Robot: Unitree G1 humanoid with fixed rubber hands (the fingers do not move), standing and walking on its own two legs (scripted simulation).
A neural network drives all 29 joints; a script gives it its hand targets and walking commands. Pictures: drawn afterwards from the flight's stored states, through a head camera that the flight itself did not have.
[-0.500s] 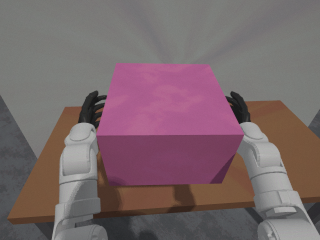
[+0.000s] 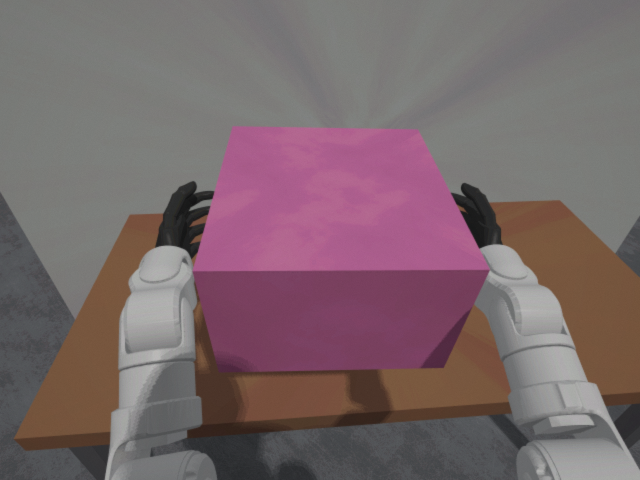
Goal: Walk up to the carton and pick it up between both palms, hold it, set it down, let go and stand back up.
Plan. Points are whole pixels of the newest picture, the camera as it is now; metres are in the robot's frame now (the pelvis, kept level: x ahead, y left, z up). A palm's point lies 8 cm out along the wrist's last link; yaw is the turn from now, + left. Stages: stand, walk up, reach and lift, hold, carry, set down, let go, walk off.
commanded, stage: hold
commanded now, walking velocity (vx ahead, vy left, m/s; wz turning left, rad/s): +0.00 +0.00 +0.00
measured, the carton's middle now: (329, 237) +0.40 -0.01 +0.16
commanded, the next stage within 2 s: set down in 0.58 s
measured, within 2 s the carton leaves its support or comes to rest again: neither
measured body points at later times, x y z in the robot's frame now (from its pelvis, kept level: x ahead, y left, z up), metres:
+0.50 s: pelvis +0.00 +0.00 +0.00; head -0.05 +0.02 +0.45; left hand +0.37 +0.18 +0.18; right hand +0.37 -0.19 +0.18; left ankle +0.00 +0.12 -0.75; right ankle +0.03 -0.12 -0.75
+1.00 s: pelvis +0.01 +0.00 +0.00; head -0.03 +0.02 +0.45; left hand +0.39 +0.18 +0.17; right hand +0.38 -0.18 +0.14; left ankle +0.00 +0.12 -0.75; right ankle +0.03 -0.12 -0.75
